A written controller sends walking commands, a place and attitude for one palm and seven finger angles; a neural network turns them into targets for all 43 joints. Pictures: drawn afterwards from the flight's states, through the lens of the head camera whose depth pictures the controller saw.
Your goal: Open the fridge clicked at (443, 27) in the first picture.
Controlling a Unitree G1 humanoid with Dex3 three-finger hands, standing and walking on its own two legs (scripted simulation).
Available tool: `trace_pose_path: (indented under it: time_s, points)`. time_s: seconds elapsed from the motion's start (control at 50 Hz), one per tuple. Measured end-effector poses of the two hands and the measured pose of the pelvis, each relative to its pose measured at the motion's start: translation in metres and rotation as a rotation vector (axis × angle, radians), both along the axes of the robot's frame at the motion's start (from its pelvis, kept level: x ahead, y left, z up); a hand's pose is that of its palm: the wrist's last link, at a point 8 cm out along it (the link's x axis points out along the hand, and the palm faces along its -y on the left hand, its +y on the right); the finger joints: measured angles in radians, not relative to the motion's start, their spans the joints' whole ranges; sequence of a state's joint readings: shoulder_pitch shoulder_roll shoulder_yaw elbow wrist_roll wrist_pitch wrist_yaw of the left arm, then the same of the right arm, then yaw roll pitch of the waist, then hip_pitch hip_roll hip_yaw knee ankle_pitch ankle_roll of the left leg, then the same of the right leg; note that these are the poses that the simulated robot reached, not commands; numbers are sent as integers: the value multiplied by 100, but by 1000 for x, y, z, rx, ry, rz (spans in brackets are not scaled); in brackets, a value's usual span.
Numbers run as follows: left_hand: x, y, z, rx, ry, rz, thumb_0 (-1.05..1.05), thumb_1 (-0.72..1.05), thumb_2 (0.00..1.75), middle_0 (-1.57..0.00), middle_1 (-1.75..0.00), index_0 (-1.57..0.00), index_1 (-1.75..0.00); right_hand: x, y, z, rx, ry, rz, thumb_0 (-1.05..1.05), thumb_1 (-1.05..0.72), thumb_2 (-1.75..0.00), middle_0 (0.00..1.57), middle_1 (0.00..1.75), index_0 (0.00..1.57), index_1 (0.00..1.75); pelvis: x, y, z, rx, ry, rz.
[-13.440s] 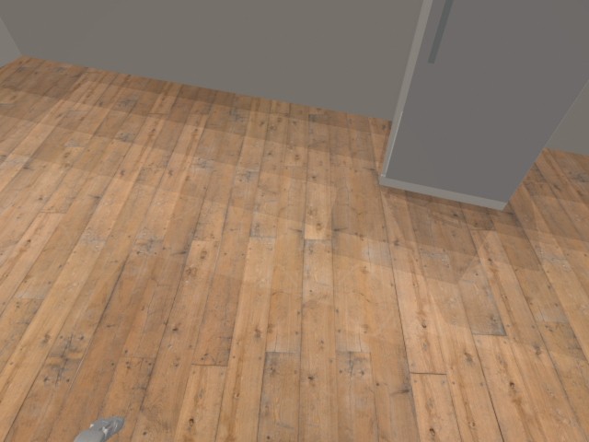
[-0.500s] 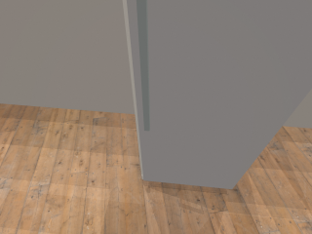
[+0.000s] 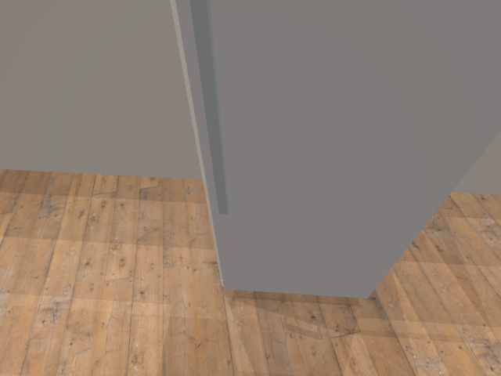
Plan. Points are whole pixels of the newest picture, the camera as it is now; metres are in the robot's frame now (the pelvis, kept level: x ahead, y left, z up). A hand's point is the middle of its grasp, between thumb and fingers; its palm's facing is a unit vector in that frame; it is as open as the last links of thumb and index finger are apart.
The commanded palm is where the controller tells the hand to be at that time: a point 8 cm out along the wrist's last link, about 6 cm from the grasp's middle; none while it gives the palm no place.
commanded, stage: look again from close up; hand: left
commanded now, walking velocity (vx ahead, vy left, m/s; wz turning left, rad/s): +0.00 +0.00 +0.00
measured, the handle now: (216, 126) +0.50 +0.09 +0.13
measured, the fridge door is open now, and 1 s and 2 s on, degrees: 0 0 0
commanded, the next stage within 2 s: raise the hand to about handle height in 1.10 s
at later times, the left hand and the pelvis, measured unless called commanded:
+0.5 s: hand out of the picture +0.01 +0.11 -0.17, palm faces +0.01 -0.98 -0.20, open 7.4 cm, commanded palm none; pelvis +0.03 -0.05 +0.00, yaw +0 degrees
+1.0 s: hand out of the picture +0.01 +0.10 -0.18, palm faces +0.03 -0.98 -0.20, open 7.4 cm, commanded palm none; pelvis +0.03 -0.07 +0.00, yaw -1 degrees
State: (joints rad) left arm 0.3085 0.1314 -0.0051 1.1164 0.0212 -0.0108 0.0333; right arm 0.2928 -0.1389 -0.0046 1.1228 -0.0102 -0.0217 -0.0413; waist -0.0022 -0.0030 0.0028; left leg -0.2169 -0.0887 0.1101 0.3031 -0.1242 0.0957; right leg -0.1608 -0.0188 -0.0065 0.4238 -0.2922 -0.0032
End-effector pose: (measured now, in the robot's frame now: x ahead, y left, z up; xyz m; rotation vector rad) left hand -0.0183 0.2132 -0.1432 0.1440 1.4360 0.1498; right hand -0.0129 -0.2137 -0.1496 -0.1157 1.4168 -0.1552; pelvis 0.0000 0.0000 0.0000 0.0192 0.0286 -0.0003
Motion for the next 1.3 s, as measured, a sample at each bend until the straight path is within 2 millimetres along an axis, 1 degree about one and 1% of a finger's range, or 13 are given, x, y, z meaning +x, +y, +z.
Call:
trace_pose_path:
  time_s: [0.18, 0.28, 0.58, 0.68, 0.78, 0.96, 1.22, 1.24, 1.26, 1.3]
  points:
    - [8, -27, -1, -21, 0, -11, 0, 91, 90, -20, -30, -20, -30, 19, -26, 3, -13, -29, 13, 0, -92, -89, 20, 30, 20, 30, 10, -21, 1, -1, -10, -3]
    - [14, -37, -1, -19, -4, -12, 0, 92, 90, -20, -30, -20, -30, 28, -37, 3, -14, -30, 24, 0, -92, -89, 20, 30, 20, 30, 16, -31, 1, 2, -13, -3]
    - [33, -53, 3, 25, -36, -12, 0, 91, 90, -20, -30, -20, -30, 48, -66, -2, -9, -40, 35, 0, -91, -89, 20, 30, 20, 30, 29, -60, -1, 9, -22, -5]
    - [34, -58, 2, 33, -36, -6, 0, 91, 90, -20, -30, -20, -30, 52, -74, -2, -14, -39, 36, 0, -91, -89, 20, 30, 20, 30, 32, -67, -2, 8, -26, -5]
    - [32, -63, 1, 33, -30, 2, 0, 91, 90, -20, -30, -20, -30, 54, -80, -2, -24, -39, 34, 0, -91, -89, 20, 30, 20, 30, 34, -72, -2, 6, -30, -7]
    - [22, -68, -2, 17, -6, 14, 0, 91, 90, -20, -30, -20, -30, 52, -83, 0, -37, -36, 32, 0, -91, -89, 20, 30, 20, 30, 34, -73, -2, 2, -39, -10]
    - [12, -62, 0, 17, 1, 16, 0, 91, 90, -20, -30, -20, -30, 35, -66, -1, -14, -7, 33, 0, -92, -89, 20, 30, 20, 30, 27, -64, -1, -6, -37, -4]
    - [21, -61, 5, 10, -54, 47, 0, 91, 90, -20, -30, -20, -30, 36, -67, 0, -20, -39, 27, 0, -92, -89, 20, 30, 20, 30, 25, -62, -2, -9, -33, -9]
    - [38, -55, 15, 26, -164, 58, 1, 92, 90, -20, -30, -20, -30, 41, -69, 2, -36, -102, 31, 1, -92, -89, 20, 30, 20, 30, 23, -60, -3, -8, -34, -17]
    - [75, -33, 45, 113, -402, 60, 4, 96, 89, -21, -31, -20, -30, 55, -73, 5, -58, -235, 35, 1, -92, -89, 21, 30, 20, 30, 18, -56, -5, 0, -34, -1]
